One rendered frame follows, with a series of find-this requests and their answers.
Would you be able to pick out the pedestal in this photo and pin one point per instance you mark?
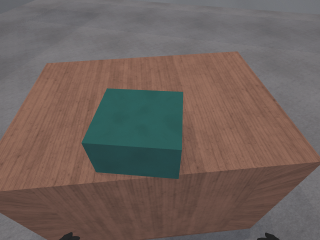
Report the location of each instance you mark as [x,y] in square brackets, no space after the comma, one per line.
[241,153]

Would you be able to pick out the carton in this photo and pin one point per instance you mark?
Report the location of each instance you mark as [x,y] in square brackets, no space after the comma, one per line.
[137,132]

